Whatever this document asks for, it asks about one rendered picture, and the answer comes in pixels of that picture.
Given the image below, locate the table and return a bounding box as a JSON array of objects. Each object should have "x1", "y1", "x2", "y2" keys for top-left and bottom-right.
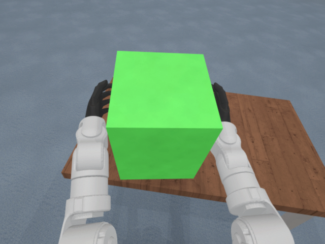
[{"x1": 61, "y1": 78, "x2": 325, "y2": 230}]

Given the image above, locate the carton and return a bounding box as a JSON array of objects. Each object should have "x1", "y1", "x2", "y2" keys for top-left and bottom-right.
[{"x1": 106, "y1": 51, "x2": 223, "y2": 179}]

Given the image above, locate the right robot forearm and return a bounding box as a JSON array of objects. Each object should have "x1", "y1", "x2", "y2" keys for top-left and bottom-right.
[{"x1": 210, "y1": 121, "x2": 295, "y2": 244}]

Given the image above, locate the left robot hand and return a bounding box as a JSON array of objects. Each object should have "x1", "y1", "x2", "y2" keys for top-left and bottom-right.
[{"x1": 85, "y1": 80, "x2": 112, "y2": 117}]

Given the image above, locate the robot left upper arm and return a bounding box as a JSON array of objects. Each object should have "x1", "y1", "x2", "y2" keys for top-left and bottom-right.
[{"x1": 59, "y1": 222, "x2": 117, "y2": 244}]

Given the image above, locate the robot right upper arm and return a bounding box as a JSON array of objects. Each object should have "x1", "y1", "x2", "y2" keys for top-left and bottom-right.
[{"x1": 231, "y1": 213, "x2": 294, "y2": 244}]

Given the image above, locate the left robot forearm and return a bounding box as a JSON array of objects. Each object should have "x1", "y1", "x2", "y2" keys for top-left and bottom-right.
[{"x1": 58, "y1": 116, "x2": 111, "y2": 244}]

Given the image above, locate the right robot hand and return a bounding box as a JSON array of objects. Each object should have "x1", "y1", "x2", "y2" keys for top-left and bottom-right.
[{"x1": 211, "y1": 82, "x2": 231, "y2": 122}]

